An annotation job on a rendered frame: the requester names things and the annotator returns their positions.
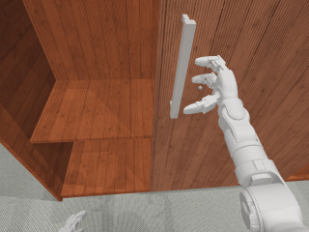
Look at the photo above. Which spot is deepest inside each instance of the right robot upper arm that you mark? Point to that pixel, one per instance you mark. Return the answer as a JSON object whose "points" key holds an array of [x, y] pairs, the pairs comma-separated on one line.
{"points": [[270, 208]]}

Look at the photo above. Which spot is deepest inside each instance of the robot left hand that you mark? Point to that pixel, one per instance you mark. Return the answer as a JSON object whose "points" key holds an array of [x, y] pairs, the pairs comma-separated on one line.
{"points": [[73, 221]]}

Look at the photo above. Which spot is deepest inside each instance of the right robot forearm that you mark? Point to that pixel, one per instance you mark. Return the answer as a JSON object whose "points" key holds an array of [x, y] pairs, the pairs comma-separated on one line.
{"points": [[253, 168]]}

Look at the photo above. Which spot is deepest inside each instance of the handle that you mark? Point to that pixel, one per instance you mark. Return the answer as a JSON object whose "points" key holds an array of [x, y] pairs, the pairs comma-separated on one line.
{"points": [[189, 27]]}

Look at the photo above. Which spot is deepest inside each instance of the wardrobe door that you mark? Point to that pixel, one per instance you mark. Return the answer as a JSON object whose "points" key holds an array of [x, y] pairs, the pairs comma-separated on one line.
{"points": [[265, 43], [303, 170]]}

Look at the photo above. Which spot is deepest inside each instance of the robot right hand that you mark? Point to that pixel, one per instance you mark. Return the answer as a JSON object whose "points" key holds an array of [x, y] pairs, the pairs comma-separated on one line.
{"points": [[225, 84]]}

